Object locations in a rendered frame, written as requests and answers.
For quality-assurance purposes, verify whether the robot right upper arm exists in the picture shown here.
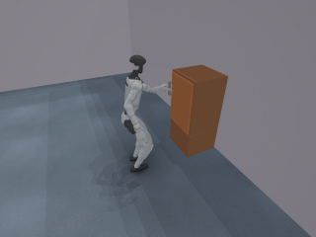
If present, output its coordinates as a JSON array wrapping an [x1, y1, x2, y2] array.
[[123, 80, 142, 110]]

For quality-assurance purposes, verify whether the robot right forearm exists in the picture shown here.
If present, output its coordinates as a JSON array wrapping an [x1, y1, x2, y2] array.
[[125, 104, 141, 132]]

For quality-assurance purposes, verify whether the cupboard door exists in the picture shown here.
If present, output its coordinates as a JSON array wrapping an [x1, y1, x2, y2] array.
[[170, 72, 194, 134]]

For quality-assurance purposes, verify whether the handle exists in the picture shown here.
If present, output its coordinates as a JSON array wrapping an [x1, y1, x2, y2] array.
[[168, 81, 174, 96]]

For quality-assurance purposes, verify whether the robot left foot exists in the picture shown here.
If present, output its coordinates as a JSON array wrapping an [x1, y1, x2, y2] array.
[[129, 155, 138, 162]]

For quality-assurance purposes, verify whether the robot left forearm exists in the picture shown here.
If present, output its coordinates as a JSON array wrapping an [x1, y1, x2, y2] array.
[[146, 85, 161, 94]]

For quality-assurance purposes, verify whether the right robot hand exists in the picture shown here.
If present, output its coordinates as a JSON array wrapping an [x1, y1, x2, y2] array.
[[135, 130, 148, 147]]

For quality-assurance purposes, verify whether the robot left upper arm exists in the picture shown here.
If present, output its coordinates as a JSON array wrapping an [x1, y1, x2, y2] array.
[[142, 83, 149, 91]]

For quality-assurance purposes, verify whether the left robot hand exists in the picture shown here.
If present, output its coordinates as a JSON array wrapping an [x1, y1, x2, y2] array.
[[160, 83, 173, 92]]

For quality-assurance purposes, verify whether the robot left thigh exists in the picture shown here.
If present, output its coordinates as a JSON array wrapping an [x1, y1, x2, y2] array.
[[135, 115, 147, 129]]

